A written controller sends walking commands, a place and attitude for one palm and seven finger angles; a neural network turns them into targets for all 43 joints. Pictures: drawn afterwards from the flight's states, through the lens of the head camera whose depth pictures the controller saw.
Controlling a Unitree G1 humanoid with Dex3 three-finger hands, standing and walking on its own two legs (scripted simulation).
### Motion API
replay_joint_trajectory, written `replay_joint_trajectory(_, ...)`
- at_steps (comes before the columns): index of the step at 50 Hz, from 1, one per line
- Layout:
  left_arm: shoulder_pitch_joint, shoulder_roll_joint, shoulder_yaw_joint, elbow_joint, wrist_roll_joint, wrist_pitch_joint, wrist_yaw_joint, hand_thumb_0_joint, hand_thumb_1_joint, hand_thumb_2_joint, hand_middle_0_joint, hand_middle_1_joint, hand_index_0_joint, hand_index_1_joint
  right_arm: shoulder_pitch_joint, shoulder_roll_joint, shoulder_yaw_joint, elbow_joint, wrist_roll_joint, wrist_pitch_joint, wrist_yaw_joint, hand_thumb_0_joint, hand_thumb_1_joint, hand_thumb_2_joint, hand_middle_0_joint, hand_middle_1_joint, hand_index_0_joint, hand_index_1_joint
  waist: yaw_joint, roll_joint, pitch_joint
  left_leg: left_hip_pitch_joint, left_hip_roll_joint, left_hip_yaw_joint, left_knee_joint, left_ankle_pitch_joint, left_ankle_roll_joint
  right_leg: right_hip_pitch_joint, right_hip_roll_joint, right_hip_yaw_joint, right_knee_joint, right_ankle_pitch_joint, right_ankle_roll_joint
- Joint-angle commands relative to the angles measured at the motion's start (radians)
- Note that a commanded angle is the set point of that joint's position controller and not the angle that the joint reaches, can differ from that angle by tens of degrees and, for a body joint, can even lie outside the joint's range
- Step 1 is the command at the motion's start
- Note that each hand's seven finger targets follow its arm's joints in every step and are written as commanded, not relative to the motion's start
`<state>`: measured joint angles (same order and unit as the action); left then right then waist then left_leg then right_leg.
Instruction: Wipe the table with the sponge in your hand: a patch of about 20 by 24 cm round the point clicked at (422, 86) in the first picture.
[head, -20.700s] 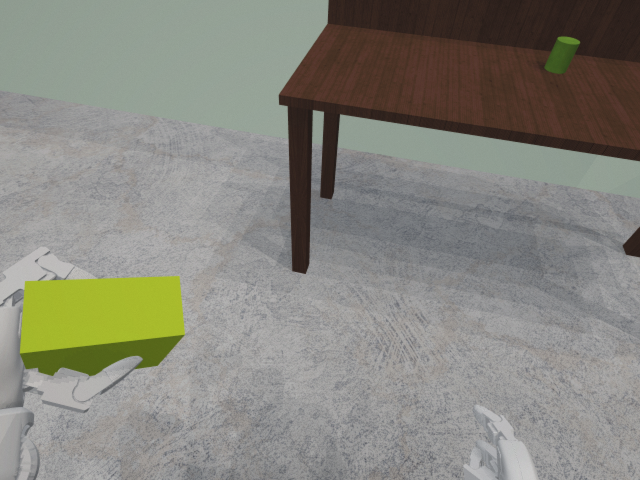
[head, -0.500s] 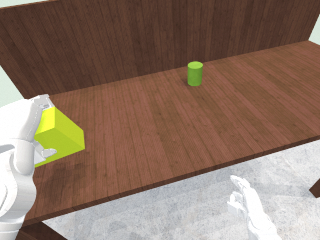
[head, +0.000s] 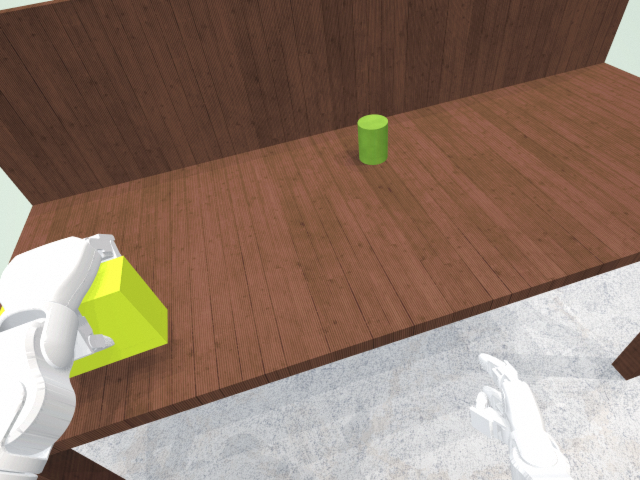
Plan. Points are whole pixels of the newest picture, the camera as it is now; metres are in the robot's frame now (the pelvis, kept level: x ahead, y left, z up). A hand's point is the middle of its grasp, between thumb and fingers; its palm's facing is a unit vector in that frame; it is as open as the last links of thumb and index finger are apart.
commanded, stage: move the sponge above the wiping area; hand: left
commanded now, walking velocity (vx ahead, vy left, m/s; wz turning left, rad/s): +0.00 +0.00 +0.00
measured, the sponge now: (100, 328) +0.23 +0.32 +0.10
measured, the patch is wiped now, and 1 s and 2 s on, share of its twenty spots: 0.00 0.00 0.00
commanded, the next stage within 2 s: none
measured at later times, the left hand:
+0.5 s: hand (96, 309) +0.24 +0.31 +0.13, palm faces +0.00 -0.07 -1.00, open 9.6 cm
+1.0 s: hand (108, 294) +0.27 +0.31 +0.12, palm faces +0.04 -0.04 -1.00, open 9.6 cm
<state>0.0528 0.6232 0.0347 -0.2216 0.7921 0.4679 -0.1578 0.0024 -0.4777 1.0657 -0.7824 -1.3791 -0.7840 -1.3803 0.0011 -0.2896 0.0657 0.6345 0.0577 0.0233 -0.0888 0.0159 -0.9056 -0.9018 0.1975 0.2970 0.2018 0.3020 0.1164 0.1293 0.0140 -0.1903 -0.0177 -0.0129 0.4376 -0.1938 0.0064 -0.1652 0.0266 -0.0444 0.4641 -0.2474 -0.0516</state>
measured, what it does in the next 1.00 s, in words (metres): stands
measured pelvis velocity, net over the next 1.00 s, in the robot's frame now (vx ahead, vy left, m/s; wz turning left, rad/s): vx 0.01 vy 0.02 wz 0.01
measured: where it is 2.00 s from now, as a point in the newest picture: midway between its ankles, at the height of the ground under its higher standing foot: outside the picture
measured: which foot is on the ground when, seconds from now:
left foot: down 0.00-1.00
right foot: down 0.00-1.00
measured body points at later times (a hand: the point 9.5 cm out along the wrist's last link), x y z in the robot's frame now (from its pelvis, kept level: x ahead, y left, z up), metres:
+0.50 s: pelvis +0.00 +0.01 +0.00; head +0.00 -0.03 +0.45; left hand +0.24 +0.31 +0.18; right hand +0.26 -0.18 -0.08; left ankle +0.03 +0.12 -0.74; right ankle +0.01 -0.08 -0.74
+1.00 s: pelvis +0.01 +0.02 +0.00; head +0.00 -0.01 +0.45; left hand +0.26 +0.31 +0.18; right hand +0.26 -0.17 -0.08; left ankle +0.03 +0.12 -0.74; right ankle +0.01 -0.08 -0.74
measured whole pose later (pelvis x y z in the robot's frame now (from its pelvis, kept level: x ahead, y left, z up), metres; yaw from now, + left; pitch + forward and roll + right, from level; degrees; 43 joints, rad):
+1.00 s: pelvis +0.01 +0.02 +0.00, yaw +1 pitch -3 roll +0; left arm -0.02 0.57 -0.05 -0.11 0.89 0.31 -0.07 0.00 -0.49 1.07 -0.79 -1.38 -0.79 -1.38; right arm 0.03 -0.25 0.06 0.66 0.04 0.01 -0.08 0.02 -0.91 -0.90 0.20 0.30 0.20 0.30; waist 0.13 0.09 0.02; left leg -0.18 -0.04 -0.02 0.41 -0.19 0.03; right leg -0.14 0.01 -0.04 0.41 -0.23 -0.03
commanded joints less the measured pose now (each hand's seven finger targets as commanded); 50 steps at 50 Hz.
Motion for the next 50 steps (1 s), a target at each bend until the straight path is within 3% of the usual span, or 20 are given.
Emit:
replay_joint_trajectory(1,-0.336,0.358,0.209,-0.201,0.081,-0.084,0.052,0.0,0.1,1.3,-1.2,-1.6,-1.2,-1.6,-0.222,-0.071,-0.023,-0.18,-0.021,-0.076,-0.018,0.0,-0.9,-0.9,0.2,0.3,0.2,0.3,0.012,-0.089,-0.239,0.072,-0.025,-0.034,-0.008,0.148,0.042,0.069,-0.045,0.133,-0.086,0.124,-0.009)
replay_joint_trajectory(2,-0.322,0.401,0.261,-0.183,0.084,-0.111,0.072,0.0,0.1,1.3,-1.2,-1.6,-1.2,-1.6,-0.195,-0.066,-0.027,-0.167,-0.02,-0.079,-0.018,0.0,-0.9,-0.9,0.2,0.3,0.2,0.3,0.016,-0.082,-0.242,0.083,-0.028,-0.04,-0.01,0.164,0.041,0.066,-0.042,0.135,-0.092,0.127,-0.009)
replay_joint_trajectory(3,-0.326,0.376,0.252,-0.169,0.078,-0.132,0.083,0.0,0.1,1.3,-1.2,-1.6,-1.2,-1.6,-0.189,-0.067,-0.029,-0.164,-0.024,-0.079,-0.018,0.0,-0.9,-0.9,0.2,0.3,0.2,0.3,0.016,-0.077,-0.243,0.088,-0.029,-0.042,-0.011,0.176,0.039,0.073,-0.041,0.126,-0.094,0.15,-0.012)
replay_joint_trajectory(5,-0.302,0.442,0.346,-0.182,0.058,-0.16,0.12,0.0,0.1,1.3,-1.2,-1.6,-1.2,-1.6,-0.213,-0.061,-0.032,-0.156,-0.022,-0.09,-0.016,0.0,-0.9,-0.9,0.2,0.3,0.2,0.3,0.039,-0.03,-0.245,0.098,-0.03,-0.051,-0.002,0.189,0.031,0.084,-0.033,0.188,-0.098,0.168,-0.033)
replay_joint_trajectory(8,-0.273,0.325,0.268,-0.135,0.032,-0.153,0.145,0.0,0.1,1.3,-1.2,-1.6,-1.2,-1.6,-0.174,-0.064,-0.043,-0.145,-0.02,-0.081,-0.001,0.0,-0.9,-0.9,0.2,0.3,0.2,0.3,0.022,0.012,-0.225,0.088,-0.021,-0.037,-0.008,0.219,0.024,0.08,-0.046,0.127,-0.095,0.224,-0.021)
replay_joint_trajectory(10,-0.224,0.304,0.275,-0.115,0.01,-0.118,0.144,0.0,0.1,1.3,-1.2,-1.6,-1.2,-1.6,-0.225,-0.062,-0.041,-0.149,-0.009,-0.084,0.008,0.0,-0.9,-0.9,0.2,0.3,0.2,0.3,0.033,0.017,-0.188,0.071,-0.019,-0.04,-0.012,0.208,0.017,0.07,-0.039,0.157,-0.091,0.218,-0.032)
replay_joint_trajectory(16,-0.158,0.19,0.117,-0.119,0.0,-0.039,0.067,0.0,0.1,1.3,-1.2,-1.6,-1.2,-1.6,-0.219,-0.081,-0.039,-0.179,-0.001,-0.063,0.006,0.0,-0.9,-0.9,0.2,0.3,0.2,0.3,0.002,-0.115,-0.159,0.032,-0.008,-0.032,-0.027,0.158,0.032,0.045,-0.047,0.089,-0.08,0.195,0.0)
replay_joint_trajectory(20,-0.263,0.283,0.166,-0.207,0.058,-0.083,0.063,0.0,0.1,1.3,-1.2,-1.6,-1.2,-1.6,-0.247,-0.067,-0.032,-0.188,-0.004,-0.076,-0.006,0.0,-0.9,-0.9,0.2,0.3,0.2,0.3,0.005,-0.102,-0.206,0.079,-0.012,-0.054,-0.032,0.134,0.038,0.033,-0.031,0.125,-0.085,0.123,-0.011)
replay_joint_trajectory(23,-0.312,0.29,0.178,-0.192,0.083,-0.145,0.095,0.0,0.1,1.3,-1.2,-1.6,-1.2,-1.6,-0.175,-0.067,-0.037,-0.168,-0.021,-0.078,-0.014,0.0,-0.9,-0.9,0.2,0.3,0.2,0.3,0.002,-0.084,-0.24,0.107,-0.016,-0.055,-0.036,0.175,0.039,0.047,-0.03,0.078,-0.091,0.145,-0.009)
replay_joint_trajectory(25,-0.354,0.339,0.239,-0.216,0.095,-0.166,0.133,0.0,0.1,1.3,-1.2,-1.6,-1.2,-1.6,-0.209,-0.056,-0.034,-0.16,-0.019,-0.088,-0.013,0.0,-0.9,-0.9,0.2,0.3,0.2,0.3,0.02,-0.019,-0.238,0.121,-0.016,-0.071,-0.045,0.163,0.032,0.046,-0.014,0.126,-0.101,0.112,-0.032)
replay_joint_trajectory(26,-0.344,0.304,0.22,-0.193,0.095,-0.169,0.15,0.0,0.1,1.3,-1.2,-1.6,-1.2,-1.6,-0.174,-0.056,-0.038,-0.153,-0.028,-0.087,-0.013,0.0,-0.9,-0.9,0.2,0.3,0.2,0.3,0.024,-0.013,-0.26,0.118,-0.012,-0.06,-0.044,0.198,0.032,0.068,-0.023,0.084,-0.089,0.146,-0.031)
replay_joint_trajectory(30,-0.299,0.282,0.236,-0.079,0.074,-0.111,0.18,0.0,0.1,1.3,-1.2,-1.6,-1.2,-1.6,-0.212,-0.059,-0.038,-0.132,-0.014,-0.068,0.008,0.0,-0.9,-0.9,0.2,0.3,0.2,0.3,0.032,0.011,-0.184,0.081,-0.011,-0.062,-0.062,0.184,0.012,0.052,-0.017,0.121,-0.109,0.136,-0.042)
replay_joint_trajectory(31,-0.3,0.228,0.181,-0.054,0.066,-0.087,0.174,0.0,0.1,1.3,-1.2,-1.6,-1.2,-1.6,-0.193,-0.069,-0.042,-0.13,-0.017,-0.058,0.01,0.0,-0.9,-0.9,0.2,0.3,0.2,0.3,0.023,-0.005,-0.195,0.065,-0.006,-0.046,-0.065,0.185,0.012,0.065,-0.027,0.077,-0.101,0.155,-0.032)
replay_joint_trajectory(35,-0.25,0.18,0.119,-0.064,0.052,-0.023,0.123,0.0,0.1,1.3,-1.2,-1.6,-1.2,-1.6,-0.247,-0.064,-0.031,-0.157,0.003,-0.049,0.019,0.0,-0.9,-0.9,0.2,0.3,0.2,0.3,0.018,-0.043,-0.175,0.055,-0.006,-0.059,-0.081,0.156,0.013,0.049,-0.017,0.087,-0.101,0.127,-0.027)
replay_joint_trajectory(36,-0.258,0.126,0.048,-0.058,0.05,-0.016,0.101,0.0,0.1,1.3,-1.2,-1.6,-1.2,-1.6,-0.225,-0.071,-0.033,-0.163,-0.001,-0.046,0.015,0.0,-0.9,-0.9,0.2,0.3,0.2,0.3,0.004,-0.061,-0.184,0.054,-0.005,-0.048,-0.073,0.152,0.02,0.05,-0.027,0.053,-0.099,0.141,-0.017)
replay_joint_trajectory(38,-0.308,0.125,0.011,-0.084,0.071,-0.025,0.071,0.0,0.1,1.3,-1.2,-1.6,-1.2,-1.6,-0.214,-0.076,-0.035,-0.166,0.0,-0.043,0.014,0.0,-0.9,-0.9,0.2,0.3,0.2,0.3,-0.014,-0.064,-0.196,0.071,-0.003,-0.056,-0.076,0.143,0.025,0.036,-0.025,0.048,-0.102,0.132,-0.011)
replay_joint_trajectory(42,-0.384,0.209,0.07,-0.123,0.125,-0.092,0.076,0.0,0.1,1.3,-1.2,-1.6,-1.2,-1.6,-0.186,-0.064,-0.033,-0.161,-0.008,-0.058,0.003,0.0,-0.9,-0.9,0.2,0.3,0.2,0.3,-0.011,-0.079,-0.245,0.103,0.0,-0.072,-0.076,0.13,0.035,0.038,-0.017,0.05,-0.097,0.086,-0.014)
replay_joint_trajectory(45,-0.401,0.308,0.185,-0.152,0.138,-0.146,0.124,0.0,0.1,1.3,-1.2,-1.6,-1.2,-1.6,-0.199,-0.061,-0.03,-0.158,-0.018,-0.069,-0.004,0.0,-0.9,-0.9,0.2,0.3,0.2,0.3,0.021,-0.041,-0.26,0.116,-0.005,-0.09,-0.085,0.133,0.034,0.065,-0.001,0.097,-0.1,0.084,-0.034)
replay_joint_trajectory(48,-0.421,0.253,0.168,-0.05,0.134,-0.156,0.171,0.0,0.1,1.3,-1.2,-1.6,-1.2,-1.6,-0.147,-0.062,-0.04,-0.125,-0.024,-0.063,0.0,0.0,-0.9,-0.9,0.2,0.3,0.2,0.3,0.011,-0.017,-0.245,0.108,-0.008,-0.069,-0.077,0.203,0.021,0.065,-0.009,0.06,-0.11,0.14,-0.034)
replay_joint_trajectory(50,-0.391,0.302,0.226,-0.033,0.122,-0.132,0.194,0.0,0.1,1.3,-1.2,-1.6,-1.2,-1.6,-0.188,-0.064,-0.037,-0.121,-0.018,-0.06,0.008,0.0,-0.9,-0.9,0.2,0.3,0.2,0.3,0.036,0.035,-0.216,0.097,-0.013,-0.074,-0.084,0.191,0.013,0.07,-0.003,0.108,-0.118,0.124,-0.05)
